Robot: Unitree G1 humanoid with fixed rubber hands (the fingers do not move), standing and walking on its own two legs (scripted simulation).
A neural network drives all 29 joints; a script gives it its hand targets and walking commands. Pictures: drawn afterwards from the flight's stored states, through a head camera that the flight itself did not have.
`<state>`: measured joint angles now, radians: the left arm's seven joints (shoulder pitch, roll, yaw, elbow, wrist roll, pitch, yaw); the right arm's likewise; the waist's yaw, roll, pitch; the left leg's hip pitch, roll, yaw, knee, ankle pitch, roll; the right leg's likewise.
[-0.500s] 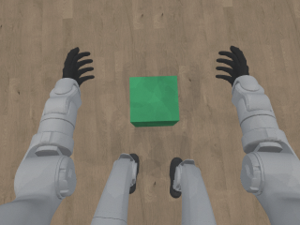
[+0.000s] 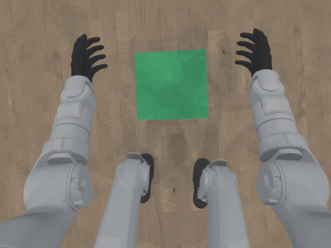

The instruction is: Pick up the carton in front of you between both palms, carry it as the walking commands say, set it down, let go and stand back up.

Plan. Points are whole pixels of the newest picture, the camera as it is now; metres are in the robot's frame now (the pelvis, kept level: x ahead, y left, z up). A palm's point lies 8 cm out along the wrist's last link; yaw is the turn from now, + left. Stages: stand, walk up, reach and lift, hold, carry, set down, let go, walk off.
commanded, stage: reach and lift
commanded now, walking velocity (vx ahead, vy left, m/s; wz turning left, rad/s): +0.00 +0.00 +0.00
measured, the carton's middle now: (171, 90) +0.47 +0.03 -0.43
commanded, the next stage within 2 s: none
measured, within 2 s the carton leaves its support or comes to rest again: leaves its support in 1.40 s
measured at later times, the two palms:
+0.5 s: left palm (113, 89) +0.45 +0.21 -0.34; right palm (230, 84) +0.49 -0.16 -0.34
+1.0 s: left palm (117, 88) +0.46 +0.20 -0.36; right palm (222, 86) +0.49 -0.13 -0.36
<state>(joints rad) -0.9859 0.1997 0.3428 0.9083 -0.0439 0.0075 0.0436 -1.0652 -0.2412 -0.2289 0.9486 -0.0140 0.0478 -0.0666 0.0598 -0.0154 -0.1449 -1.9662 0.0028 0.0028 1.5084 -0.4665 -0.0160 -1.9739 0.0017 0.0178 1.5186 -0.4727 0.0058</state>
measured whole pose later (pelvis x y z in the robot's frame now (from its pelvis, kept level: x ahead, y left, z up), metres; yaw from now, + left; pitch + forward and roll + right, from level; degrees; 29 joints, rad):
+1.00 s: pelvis -0.05 +0.01 -0.18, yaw +0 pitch +39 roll +0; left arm -1.33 0.31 0.06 1.12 -0.27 -0.02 0.13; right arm -1.40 -0.33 -0.01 1.16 0.24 0.00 -0.13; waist 0.06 -0.01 0.30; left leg -2.30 -0.01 -0.01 2.15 -0.53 -0.01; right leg -2.29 0.00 0.02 2.15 -0.54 0.02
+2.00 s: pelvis -0.04 -0.01 -0.06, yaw +1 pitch +42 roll +0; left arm -0.97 0.02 0.47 0.68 0.17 0.35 0.04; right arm -1.01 0.02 -0.43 0.72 -0.20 0.34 -0.08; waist 0.04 -0.02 -0.17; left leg -2.02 -0.05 -0.05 1.77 -0.48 -0.04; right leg -2.01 0.07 0.03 1.79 -0.51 0.02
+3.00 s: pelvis +0.05 +0.00 +0.20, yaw +2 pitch +9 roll +0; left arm -0.32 -0.13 0.30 0.48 0.20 0.44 0.03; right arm -0.30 0.15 -0.29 0.48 -0.20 0.43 -0.04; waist 0.01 -0.01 -0.14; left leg -0.56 -0.03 -0.06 0.72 -0.32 -0.01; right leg -0.55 0.03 0.06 0.73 -0.34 0.00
